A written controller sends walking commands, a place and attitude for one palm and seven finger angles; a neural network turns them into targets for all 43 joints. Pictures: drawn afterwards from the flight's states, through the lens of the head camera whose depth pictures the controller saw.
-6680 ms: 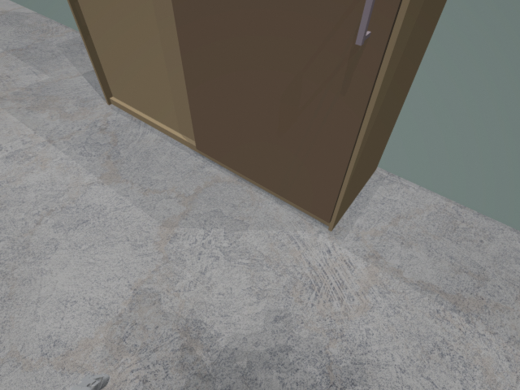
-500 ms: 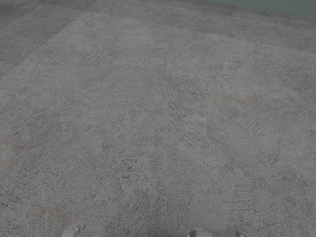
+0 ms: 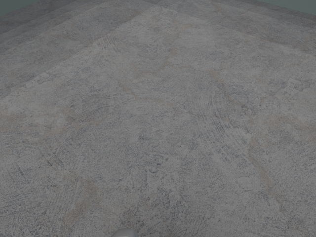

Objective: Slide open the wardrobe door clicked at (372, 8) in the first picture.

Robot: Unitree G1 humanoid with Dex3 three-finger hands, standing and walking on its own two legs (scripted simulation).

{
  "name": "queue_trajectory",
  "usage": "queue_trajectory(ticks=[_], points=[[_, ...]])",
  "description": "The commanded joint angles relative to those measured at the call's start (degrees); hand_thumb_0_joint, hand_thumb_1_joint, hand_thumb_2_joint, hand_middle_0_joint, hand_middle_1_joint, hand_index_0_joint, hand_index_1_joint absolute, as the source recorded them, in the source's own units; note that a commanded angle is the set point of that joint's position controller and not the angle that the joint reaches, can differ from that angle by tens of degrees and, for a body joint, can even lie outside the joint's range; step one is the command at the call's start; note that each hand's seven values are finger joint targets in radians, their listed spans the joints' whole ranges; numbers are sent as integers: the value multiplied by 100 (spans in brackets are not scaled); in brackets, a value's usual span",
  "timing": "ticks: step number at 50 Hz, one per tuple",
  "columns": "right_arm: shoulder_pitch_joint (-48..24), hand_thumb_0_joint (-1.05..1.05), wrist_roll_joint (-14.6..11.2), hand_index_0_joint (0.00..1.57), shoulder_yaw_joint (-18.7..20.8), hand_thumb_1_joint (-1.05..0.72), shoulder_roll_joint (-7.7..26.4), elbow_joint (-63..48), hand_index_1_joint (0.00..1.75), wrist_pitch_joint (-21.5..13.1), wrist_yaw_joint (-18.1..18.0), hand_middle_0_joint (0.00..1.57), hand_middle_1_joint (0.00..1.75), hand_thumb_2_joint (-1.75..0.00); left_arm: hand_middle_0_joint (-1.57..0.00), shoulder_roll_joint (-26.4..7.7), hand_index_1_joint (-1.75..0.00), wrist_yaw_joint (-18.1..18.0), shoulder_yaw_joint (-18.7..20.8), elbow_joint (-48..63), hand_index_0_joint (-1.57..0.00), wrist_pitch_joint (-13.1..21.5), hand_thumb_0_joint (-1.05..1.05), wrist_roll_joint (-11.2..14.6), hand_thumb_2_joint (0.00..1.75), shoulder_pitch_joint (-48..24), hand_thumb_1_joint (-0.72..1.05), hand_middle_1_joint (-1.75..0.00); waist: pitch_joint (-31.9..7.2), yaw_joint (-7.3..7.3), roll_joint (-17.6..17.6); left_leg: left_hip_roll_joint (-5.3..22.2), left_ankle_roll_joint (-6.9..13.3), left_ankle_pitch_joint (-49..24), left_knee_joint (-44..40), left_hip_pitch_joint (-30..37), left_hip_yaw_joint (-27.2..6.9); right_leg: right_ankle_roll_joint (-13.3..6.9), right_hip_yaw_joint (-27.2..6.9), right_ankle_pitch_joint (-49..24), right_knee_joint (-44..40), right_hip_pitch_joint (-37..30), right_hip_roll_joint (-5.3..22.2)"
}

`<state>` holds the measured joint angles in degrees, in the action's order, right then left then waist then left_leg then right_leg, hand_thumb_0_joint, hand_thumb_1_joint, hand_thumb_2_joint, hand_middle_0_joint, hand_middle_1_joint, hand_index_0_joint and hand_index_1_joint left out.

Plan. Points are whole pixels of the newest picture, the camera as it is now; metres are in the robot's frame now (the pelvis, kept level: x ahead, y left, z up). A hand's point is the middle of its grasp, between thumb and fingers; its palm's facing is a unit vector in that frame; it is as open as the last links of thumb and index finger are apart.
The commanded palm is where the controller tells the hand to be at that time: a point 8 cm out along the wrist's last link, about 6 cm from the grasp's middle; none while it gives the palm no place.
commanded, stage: turn to face it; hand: right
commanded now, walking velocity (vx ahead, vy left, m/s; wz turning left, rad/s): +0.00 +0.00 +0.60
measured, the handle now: out of the picture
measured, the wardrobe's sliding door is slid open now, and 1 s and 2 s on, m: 0.00 0.00 0.00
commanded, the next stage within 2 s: none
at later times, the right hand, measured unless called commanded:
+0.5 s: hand out of the picture +0.15 -0.14 -0.16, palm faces -0.24 +0.94 -0.23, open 7.4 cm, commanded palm none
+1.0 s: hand (205, 212) +0.22 -0.12 -0.17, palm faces -0.56 +0.80 -0.21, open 7.4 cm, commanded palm none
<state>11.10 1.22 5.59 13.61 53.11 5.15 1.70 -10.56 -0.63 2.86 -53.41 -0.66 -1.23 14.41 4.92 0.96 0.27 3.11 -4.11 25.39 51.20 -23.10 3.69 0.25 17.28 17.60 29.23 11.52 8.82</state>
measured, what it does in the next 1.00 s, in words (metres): steps on the spot, turning left: left foot, then right foot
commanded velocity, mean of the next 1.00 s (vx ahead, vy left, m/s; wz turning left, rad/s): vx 0.00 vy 0.00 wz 0.60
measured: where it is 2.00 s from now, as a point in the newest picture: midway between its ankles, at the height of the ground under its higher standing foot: outside the picture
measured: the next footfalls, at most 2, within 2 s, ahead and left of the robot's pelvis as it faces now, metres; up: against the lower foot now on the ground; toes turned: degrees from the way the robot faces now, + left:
left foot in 0.08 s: +0.03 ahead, +0.13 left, +0.00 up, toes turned +10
right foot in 0.58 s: +0.11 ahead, -0.07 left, +0.00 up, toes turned +17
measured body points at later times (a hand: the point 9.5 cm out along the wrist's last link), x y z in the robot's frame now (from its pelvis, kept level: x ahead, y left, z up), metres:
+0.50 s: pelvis +0.02 +0.03 +0.00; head +0.05 +0.04 +0.44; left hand +0.06 +0.30 -0.14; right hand +0.16 -0.19 -0.14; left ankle -0.01 +0.12 -0.74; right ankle +0.07 -0.10 -0.70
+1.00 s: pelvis +0.03 +0.00 +0.00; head +0.07 +0.01 +0.45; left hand -0.10 +0.22 -0.14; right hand +0.25 -0.16 -0.15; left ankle -0.08 +0.11 -0.69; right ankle +0.07 -0.09 -0.74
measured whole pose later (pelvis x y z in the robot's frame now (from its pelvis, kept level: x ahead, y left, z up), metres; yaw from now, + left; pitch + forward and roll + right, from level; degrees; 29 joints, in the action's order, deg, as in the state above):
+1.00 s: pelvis +0.03 +0.00 +0.00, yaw +36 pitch +1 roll +2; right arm 9.6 1.2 5.3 14.0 52.7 5.2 1.7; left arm -10.8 -0.6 2.7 -53.7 -0.8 -1.2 15.4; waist 4.6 1.5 0.3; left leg 3.1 -4.2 25.4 50.9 -22.5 3.2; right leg -0.6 16.8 16.8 28.9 11.9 8.4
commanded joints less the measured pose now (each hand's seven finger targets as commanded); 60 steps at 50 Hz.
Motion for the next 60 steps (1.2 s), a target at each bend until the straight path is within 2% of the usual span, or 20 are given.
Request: queue_trajectory(ticks=[1,3,4,5,7,11,22,27,28,29,30,33,35,46,52,53,54,55,56,60], points=[[-192,0,-16,20,-7,-90,208,-565,30,-320,-24,20,30,-90,-20,-1272,-30,-29,418,207,-20,81,0,-20,90,174,90,-30,-796,73,-1247,-160,233,-374,-1383,291,298,-445,-653,-3016,-170,-841,1419],[451,0,15,20,65,-90,624,-387,30,-440,-85,20,30,-90,-20,-1153,-30,12,382,247,-20,65,0,40,90,217,90,-30,-1063,-319,-328,94,458,-1892,-2815,1893,-56,92,-278,-2281,1183,100,1104],[788,0,59,20,192,-90,1348,-286,30,-528,-173,20,30,-90,-20,-664,-30,45,231,515,-20,38,0,53,90,145,90,-30,-1091,-486,1750,1634,1082,-3931,-3138,2983,-2184,457,-156,1207,2498,2012,240],[1002,0,-68,20,215,-90,1567,-237,30,-474,-236,20,30,-90,-20,-710,-30,-21,202,694,-20,-45,0,44,90,-148,90,-30,-1156,-587,1500,2175,1570,-5203,-2928,2615,-2513,498,-1047,2119,3399,2351,-36],[569,0,-71,20,225,-90,1282,-303,30,-458,-310,20,30,-90,-20,-746,-30,-104,200,668,-20,-87,0,34,90,-455,90,-30,-858,-445,1356,1671,1560,-4711,-2935,2285,-2372,476,-1640,1491,3907,2605,-15],[-98,0,-64,20,54,-90,884,-493,30,-507,-271,20,30,-90,-20,-779,-30,-56,211,338,-20,-135,0,0,90,-120,90,-30,-726,-46,727,954,1280,-4477,-2936,1808,-1429,617,-1589,417,3542,2103,-34],[53,0,1,20,111,-90,1110,-551,30,-444,-255,20,30,-90,-20,-790,-30,-67,170,726,-20,-82,0,62,90,-776,90,-30,-692,-205,723,830,1544,-3761,-2918,1522,-2430,555,-1635,615,1985,1554,-477],[-279,0,-35,20,124,-90,1095,-628,30,-368,-247,20,30,-90,-20,-788,-30,-129,171,669,-20,-7,0,111,90,-213,90,-30,-825,81,763,483,1158,-3591,-2431,906,-2697,382,-1553,-150,44,160,-721],[-315,0,-74,20,97,-90,953,-689,30,-349,-240,20,30,-90,-20,-931,-30,-155,186,616,-20,47,0,104,90,70,90,-30,-977,202,353,158,915,-3040,-2004,441,-2484,277,-1737,-593,-658,-597,-436],[-88,0,-121,20,53,-90,588,-775,30,-318,-200,20,30,-90,-20,-1416,-30,-153,250,657,-20,96,0,32,90,116,90,-30,-1124,144,-1093,-656,542,-1126,-1054,-540,-1758,-151,-3078,-1091,-1174,-1292,880],[169,0,-66,20,48,-90,557,-780,30,-321,-160,20,30,-90,-20,-1706,-30,-111,287,795,-20,47,0,24,90,-19,90,-30,-990,8,-1965,-776,270,939,349,-909,-865,-664,-3764,-1202,-1420,-946,1923],[89,0,46,20,179,-90,737,-553,30,-260,-43,20,30,-90,-20,-1163,-30,-154,126,928,-20,107,0,-20,90,-594,90,-30,-325,-181,-780,-358,123,44,1895,-847,-849,-601,-2792,-815,-1500,150,1224],[227,0,29,20,149,-90,581,-465,30,-216,-1,20,30,-90,-20,-1072,-30,-159,117,869,-20,143,0,3,90,-524,90,-30,-434,-194,-763,-276,12,-383,2070,-900,-686,-460,-2045,-1361,-1374,-139,893],[-523,0,-6,20,-1,-90,258,-617,30,-183,24,20,30,-90,-20,-1168,-30,-96,306,289,-20,114,0,-6,90,377,90,-30,-530,225,-1090,25,-38,55,183,-553,-13,-747,-1220,-2547,-960,-846,1288],[-287,0,-16,20,-35,-90,242,-580,30,-324,-35,20,30,-90,-20,-1292,-30,-26,395,163,-20,87,0,-20,90,306,90,-30,-827,42,-1169,-194,268,-582,-1728,567,267,-410,-712,-2840,-109,-646,1369],[57,0,-8,20,0,-90,385,-488,30,-372,-64,20,30,-90,-20,-1265,-30,-10,387,189,-20,76,0,8,90,259,90,-30,-934,-155,-906,-184,345,-1369,-2499,1279,295,-142,-451,-2537,457,-301,1242],[441,0,38,20,73,-90,916,-377,30,-468,-131,20,30,-90,-20,-1013,-30,28,324,267,-20,53,0,58,90,417,90,-30,-1198,-328,341,659,675,-2569,-3021,2573,-751,228,-256,-1434,1583,829,886],[746,0,16,20,195,-90,1537,-298,30,-506,-218,20,30,-90,-20,-586,-30,46,171,590,-20,18,0,35,90,160,90,-30,-1137,-458,1836,2053,1301,-4817,-3037,2965,-2558,537,-401,1825,2947,2409,30],[875,0,-75,20,221,-90,1522,-278,30,-452,-287,20,30,-90,-20,-749,-30,-63,180,675,-20,-88,0,38,90,-139,90,-30,-1110,-567,1341,2139,1580,-5301,-2961,2479,-2438,502,-1291,1949,3525,2436,12],[-92,0,-75,20,49,-90,933,-486,30,-473,-276,20,30,-90,-20,-799,-30,-58,209,412,-20,-131,0,-9,90,-168,90,-30,-582,-101,716,1108,1350,-4509,-2941,1843,-1504,598,-1560,606,3667,2296,28]])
